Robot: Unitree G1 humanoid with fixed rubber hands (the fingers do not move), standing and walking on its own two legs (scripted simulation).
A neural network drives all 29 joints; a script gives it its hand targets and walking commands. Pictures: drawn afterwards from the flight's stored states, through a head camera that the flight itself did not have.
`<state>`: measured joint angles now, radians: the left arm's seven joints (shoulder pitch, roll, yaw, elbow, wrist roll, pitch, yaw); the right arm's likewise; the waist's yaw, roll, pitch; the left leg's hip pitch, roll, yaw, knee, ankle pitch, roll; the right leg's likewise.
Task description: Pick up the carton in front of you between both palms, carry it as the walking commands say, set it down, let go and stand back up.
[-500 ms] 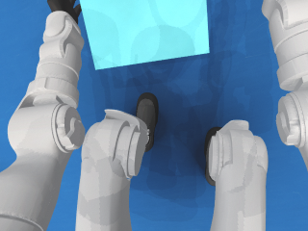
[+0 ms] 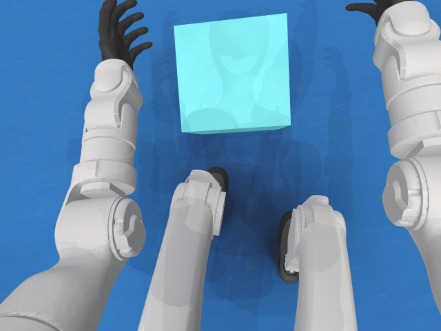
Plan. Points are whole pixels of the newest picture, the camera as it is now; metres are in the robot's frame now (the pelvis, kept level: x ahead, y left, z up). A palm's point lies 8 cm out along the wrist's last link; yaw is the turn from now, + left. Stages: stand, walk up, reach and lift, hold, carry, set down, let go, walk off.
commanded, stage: set down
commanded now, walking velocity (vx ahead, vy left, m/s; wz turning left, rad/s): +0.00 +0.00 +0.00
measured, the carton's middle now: (235, 87) +0.49 +0.11 -0.36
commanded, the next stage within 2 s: let go in 0.46 s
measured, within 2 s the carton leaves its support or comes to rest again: neither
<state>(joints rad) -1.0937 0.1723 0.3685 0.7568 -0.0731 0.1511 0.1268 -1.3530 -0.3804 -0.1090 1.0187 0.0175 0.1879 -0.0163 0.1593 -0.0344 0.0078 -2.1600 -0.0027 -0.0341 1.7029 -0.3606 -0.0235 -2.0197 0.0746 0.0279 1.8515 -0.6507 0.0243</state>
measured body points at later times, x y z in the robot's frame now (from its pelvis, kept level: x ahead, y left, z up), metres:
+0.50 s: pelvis +0.02 +0.00 +0.13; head +0.32 +0.03 +0.47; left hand +0.47 +0.28 +0.03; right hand +0.59 -0.10 +0.04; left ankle +0.14 +0.13 -0.45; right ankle +0.06 -0.12 -0.45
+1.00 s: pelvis +0.08 +0.03 +0.25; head +0.27 +0.04 +0.66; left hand +0.35 +0.28 +0.15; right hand +0.44 -0.15 +0.14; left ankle +0.14 +0.13 -0.45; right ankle +0.06 -0.12 -0.45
